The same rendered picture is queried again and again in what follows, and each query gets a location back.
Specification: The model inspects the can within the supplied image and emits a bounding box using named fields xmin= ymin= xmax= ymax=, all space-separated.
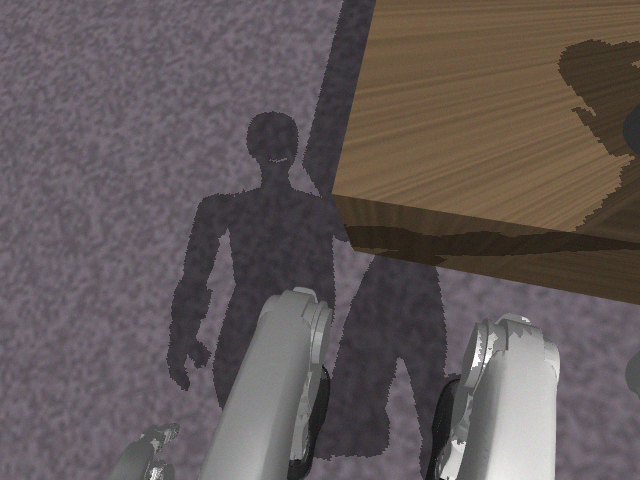
xmin=622 ymin=103 xmax=640 ymax=155

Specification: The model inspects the right robot foot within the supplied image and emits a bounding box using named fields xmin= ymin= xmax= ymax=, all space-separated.
xmin=425 ymin=379 xmax=460 ymax=480

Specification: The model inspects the left robot foot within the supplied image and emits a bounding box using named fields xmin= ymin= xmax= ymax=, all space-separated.
xmin=287 ymin=366 xmax=330 ymax=480

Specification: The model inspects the left robot hand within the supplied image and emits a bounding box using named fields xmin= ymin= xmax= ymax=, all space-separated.
xmin=106 ymin=423 xmax=180 ymax=480

